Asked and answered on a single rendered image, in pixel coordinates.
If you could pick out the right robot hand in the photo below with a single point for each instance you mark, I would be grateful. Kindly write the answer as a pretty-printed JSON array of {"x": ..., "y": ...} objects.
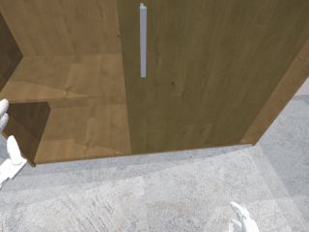
[{"x": 247, "y": 224}]

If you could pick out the left robot hand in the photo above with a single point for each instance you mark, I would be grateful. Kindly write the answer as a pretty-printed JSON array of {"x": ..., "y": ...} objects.
[{"x": 12, "y": 166}]

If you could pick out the wardrobe door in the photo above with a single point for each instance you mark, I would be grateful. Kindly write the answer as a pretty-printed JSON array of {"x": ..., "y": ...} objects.
[
  {"x": 211, "y": 66},
  {"x": 282, "y": 87}
]

